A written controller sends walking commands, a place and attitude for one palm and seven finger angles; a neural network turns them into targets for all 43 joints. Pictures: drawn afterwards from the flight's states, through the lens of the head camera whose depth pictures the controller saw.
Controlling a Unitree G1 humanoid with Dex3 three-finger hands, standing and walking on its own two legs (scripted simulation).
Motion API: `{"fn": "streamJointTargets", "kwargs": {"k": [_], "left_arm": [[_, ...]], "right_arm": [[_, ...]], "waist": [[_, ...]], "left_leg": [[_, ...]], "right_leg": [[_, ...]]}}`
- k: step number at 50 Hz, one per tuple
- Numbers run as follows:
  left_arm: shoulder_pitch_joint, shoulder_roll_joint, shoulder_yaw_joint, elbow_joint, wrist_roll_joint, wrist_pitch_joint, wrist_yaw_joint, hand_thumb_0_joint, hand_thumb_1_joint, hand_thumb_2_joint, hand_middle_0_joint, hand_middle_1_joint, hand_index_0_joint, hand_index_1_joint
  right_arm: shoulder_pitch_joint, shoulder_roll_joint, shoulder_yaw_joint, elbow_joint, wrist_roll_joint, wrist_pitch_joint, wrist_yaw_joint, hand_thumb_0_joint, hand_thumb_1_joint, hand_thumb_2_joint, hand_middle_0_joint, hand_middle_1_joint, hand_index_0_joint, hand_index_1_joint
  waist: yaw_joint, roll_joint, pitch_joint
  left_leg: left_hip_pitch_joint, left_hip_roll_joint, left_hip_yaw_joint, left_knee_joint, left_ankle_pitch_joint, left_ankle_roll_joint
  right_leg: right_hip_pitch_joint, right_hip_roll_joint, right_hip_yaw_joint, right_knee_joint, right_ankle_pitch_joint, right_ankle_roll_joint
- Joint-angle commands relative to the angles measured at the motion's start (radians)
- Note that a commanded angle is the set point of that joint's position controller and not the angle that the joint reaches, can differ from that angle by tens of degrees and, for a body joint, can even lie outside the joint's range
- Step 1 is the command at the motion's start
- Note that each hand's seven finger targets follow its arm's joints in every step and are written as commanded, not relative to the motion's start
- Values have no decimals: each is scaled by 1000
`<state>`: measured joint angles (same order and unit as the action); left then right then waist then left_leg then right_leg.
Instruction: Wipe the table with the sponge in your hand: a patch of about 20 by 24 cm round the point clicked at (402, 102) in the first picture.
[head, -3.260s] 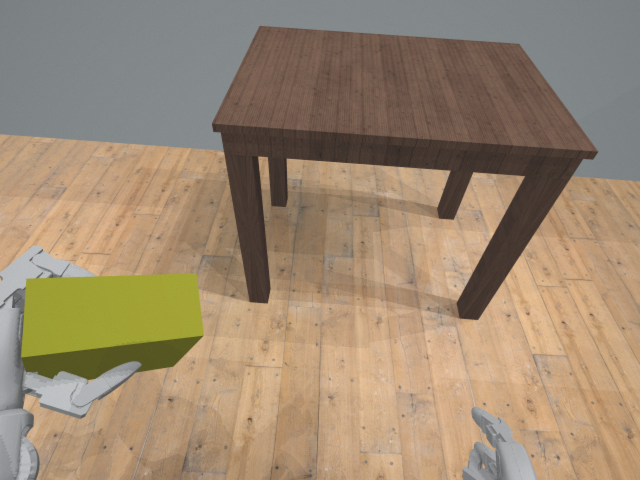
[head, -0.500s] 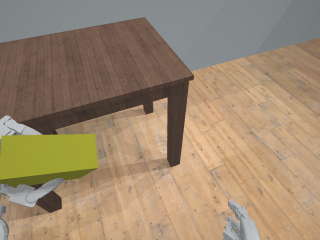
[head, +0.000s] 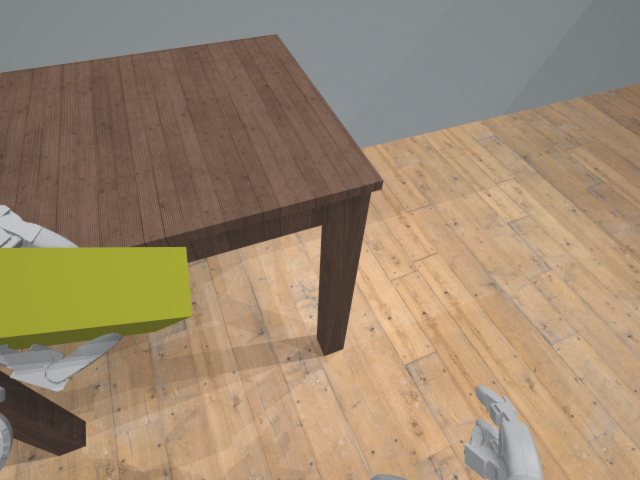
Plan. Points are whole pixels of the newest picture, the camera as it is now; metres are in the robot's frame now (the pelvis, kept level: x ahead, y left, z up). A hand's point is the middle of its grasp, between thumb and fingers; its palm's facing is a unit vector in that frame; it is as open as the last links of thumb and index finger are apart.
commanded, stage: take the last steps up to it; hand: left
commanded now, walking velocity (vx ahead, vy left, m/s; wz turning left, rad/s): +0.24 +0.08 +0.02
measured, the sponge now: (120, 297) +0.25 +0.20 +0.16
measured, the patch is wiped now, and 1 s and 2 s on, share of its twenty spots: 0.00 0.00 0.00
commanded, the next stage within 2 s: come to a stop and stand still in 0.44 s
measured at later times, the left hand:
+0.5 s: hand (136, 230) +0.31 +0.20 +0.19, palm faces +0.37 -0.79 -0.49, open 10.4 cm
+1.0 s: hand (159, 219) +0.33 +0.19 +0.17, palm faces +0.39 -0.81 -0.44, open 10.4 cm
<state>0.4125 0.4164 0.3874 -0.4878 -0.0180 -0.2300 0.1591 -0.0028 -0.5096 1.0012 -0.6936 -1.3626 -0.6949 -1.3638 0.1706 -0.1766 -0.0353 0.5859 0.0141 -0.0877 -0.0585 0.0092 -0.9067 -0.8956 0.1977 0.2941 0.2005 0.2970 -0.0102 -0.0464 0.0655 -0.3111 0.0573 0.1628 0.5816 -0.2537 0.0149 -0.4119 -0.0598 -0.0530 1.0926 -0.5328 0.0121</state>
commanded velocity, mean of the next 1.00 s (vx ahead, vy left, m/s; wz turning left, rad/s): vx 0.06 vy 0.07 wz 0.02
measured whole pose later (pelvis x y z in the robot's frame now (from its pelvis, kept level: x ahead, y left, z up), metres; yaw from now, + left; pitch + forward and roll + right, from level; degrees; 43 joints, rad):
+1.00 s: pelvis +0.12 -0.05 +0.01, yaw +0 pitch +0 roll +1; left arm 0.48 0.34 0.33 -0.49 -0.03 -0.16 0.15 0.00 -0.51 1.00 -0.69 -1.36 -0.70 -1.36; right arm 0.18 -0.17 0.04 0.61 0.00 -0.08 -0.04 0.01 -0.90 -0.89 0.21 0.30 0.21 0.30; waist 0.02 0.02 0.06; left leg -0.37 0.03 0.04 0.79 -0.42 -0.04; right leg -0.27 0.00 -0.08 0.53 -0.27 -0.06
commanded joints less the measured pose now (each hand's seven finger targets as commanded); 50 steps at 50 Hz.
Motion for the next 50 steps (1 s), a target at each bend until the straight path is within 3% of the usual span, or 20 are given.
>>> {"fn": "streamJointTargets", "kwargs": {"k": [1, 5, 7, 8, 9, 10, 11, 13, 16, 21, 26, 27, 29, 30, 33, 35, 42, 46, 48, 50], "left_arm": [[45, 100, 87, -303, -17, -77, 9, 0, 100, 1300, -1200, -1600, -1200, -1600], [31, 90, 83, -223, -10, -64, 13, 0, 100, 1300, -1200, -1600, -1200, -1600], [-17, 106, 87, -181, -2, -50, 17, 0, 100, 1300, -1200, -1600, -1200, -1600], [-57, 119, 87, -167, 8, -49, 19, 0, 100, 1300, -1200, -1600, -1200, -1600], [-56, 172, 125, -141, 7, -44, 25, 0, 100, 1300, -1200, -1600, -1200, -1600], [-99, 165, 120, -149, -11, -44, 19, 0, 100, 1300, -1200, -1600, -1200, -1600], [-95, 177, 130, -154, -11, -54, 14, 0, 100, 1300, -1200, -1600, -1200, -1600], [-86, 160, 124, -186, -3, -76, 9, 0, 100, 1300, -1200, -1600, -1200, -1600], [-5, 129, 109, -170, 5, -92, 9, 0, 100, 1300, -1200, -1600, -1200, -1600], [87, 136, 133, -248, -2, -94, 33, 0, 100, 1300, -1200, -1600, -1200, -1600], [22, 139, 123, -263, -7, -83, 43, 0, 100, 1300, -1200, -1600, -1200, -1600], [6, 131, 107, -260, -9, -81, 39, 0, 100, 1300, -1200, -1600, -1200, -1600], [-34, 124, 88, -270, -15, -91, 33, 0, 100, 1300, -1200, -1600, -1200, -1600], [-2, 154, 107, -203, -10, -89, 23, 0, 100, 1300, -1200, -1600, -1200, -1600], [-16, 137, 82, -314, -3, -79, 14, 0, 100, 1300, -1200, -1600, -1200, -1600], [22, 102, 55, -339, -11, -56, 9, 0, 100, 1300, -1200, -1600, -1200, -1600], [10, 123, 91, -259, -15, -15, 16, 0, 100, 1300, -1200, -1600, -1200, -1600], [3, 115, 73, -179, -32, 10, 12, 0, 100, 1300, -1200, -1600, -1200, -1600], [-24, 133, 86, -222, -23, 2, 23, 0, 100, 1300, -1200, -1600, -1200, -1600], [12, 132, 96, -213, -11, -7, 30, 0, 100, 1300, -1200, -1600, -1200, -1600]], "right_arm": [[-22, -132, -30, -117, 0, -69, 3, 0, -900, -900, 200, 300, 200, 300], [-18, -133, -19, -105, -3, -79, -8, 0, -900, -900, 200, 300, 200, 300], [-23, -126, -17, -103, -1, -69, -19, 0, -900, -900, 200, 300, 200, 300], [-17, -110, -17, -100, -3, -61, -20, 0, -900, -900, 200, 300, 200, 300], [-36, -91, -5, -112, -9, -57, -18, 0, -900, -900, 200, 300, 200, 300], [-58, -129, -23, -104, -13, -64, -8, 0, -900, -900, 200, 300, 200, 300], [-62, -114, -10, -92, -14, -63, -6, 0, -900, -900, 200, 300, 200, 300], [-69, -101, 2, -69, -15, -43, -2, 0, -900, -900, 200, 300, 200, 300], [-64, -107, -3, -79, -19, -24, 4, 0, -900, -900, 200, 300, 200, 300], [-46, -98, -17, -136, -27, -24, 11, 0, -900, -900, 200, 300, 200, 300], [-12, -112, -34, -149, -19, -17, -1, 0, -900, -900, 200, 300, 200, 300], [-8, -127, -42, -148, -11, -15, -9, 0, -900, -900, 200, 300, 200, 300], [-9, -152, -41, -166, -2, -20, -3, 0, -900, -900, 200, 300, 200, 300], [-8, -142, -31, -147, -18, -27, -5, 0, -900, -900, 200, 300, 200, 300], [-20, -136, -27, -137, -16, -41, 12, 0, -900, -900, 200, 300, 200, 300], [-13, -134, -16, -141, -17, -57, 23, 0, -900, -900, 200, 300, 200, 300], [-19, -127, 8, -133, -16, -70, 7, 0, -900, -900, 200, 300, 200, 300], [-22, -101, 11, -140, -9, -49, 9, 0, -900, -900, 200, 300, 200, 300], [-51, -77, 28, -133, -10, -39, 7, 0, -900, -900, 200, 300, 200, 300], [-71, -76, 38, -134, -13, -28, -4, 0, -900, -900, 200, 300, 200, 300]], "waist": [[16, 282, -145], [18, 269, -138], [22, 150, -151], [16, -25, -135], [28, -265, -128], [40, -284, -121], [25, -213, -106], [16, -67, -126], [6, -98, -154], [37, -98, -210], [7, -58, -207], [-1, 27, -191], [15, 300, -199], [11, 341, -193], [19, 250, -197], [12, 293, -196], [10, 218, -175], [10, -146, -159], [8, -105, -201], [8, -77, -218]], "left_leg": [[106, 237, -227, -277, 146, 180], [17, 205, -123, -210, 8, 119], [-42, 151, -64, -56, -137, 64], [-144, 73, -23, 153, -218, 26], [-330, -37, -4, 410, -329, -14], [-356, -12, -131, 571, -281, -26], [-386, 6, -184, 659, -221, -34], [-368, 30, -184, 670, -154, -46], [-296, 27, -128, 493, -85, -50], [-160, -9, -17, 123, -56, -34], [85, -33, 12, -131, 80, -22], [191, 12, -33, -174, 112, -4], [307, 302, -415, -221, 526, 144], [241, 365, -505, -275, 467, 192], [245, 292, -321, -198, 589, 154], [185, 245, -224, -207, 561, 105], [70, 205, -138, -159, 268, 27], [-43, -32, -97, 216, -184, -56], [-123, -30, -174, 350, -248, -53], [-132, -35, -153, 331, -216, -58]], "right_leg": [[-68, -40, -35, -125, 112, 15], [145, 11, -131, -418, 182, 31], [271, 7, -113, -578, 232, 20], [305, -119, 98, -702, 174, -36], [371, -335, 485, -815, 230, -148], [340, -399, 593, -863, 224, -180], [347, -395, 568, -837, 315, -200], [361, -347, 329, -768, 580, -184], [371, -282, 112, -717, 877, -138], [427, -270, 77, -687, 881, -143], [308, -226, 59, -585, 638, -91], [208, -186, 45, -494, 547, -65], [-38, 11, -40, -192, -53, 7], [-67, 12, 15, -65, -125, 10], [-31, 4, 33, -175, 39, 15], [59, 32, -6, -277, 102, 16], [284, 41, -27, -661, 332, 19], [218, -248, 344, -779, 758, -132], [313, -304, 321, -727, 939, -178], [374, -262, 211, -681, 1070, -149]]}}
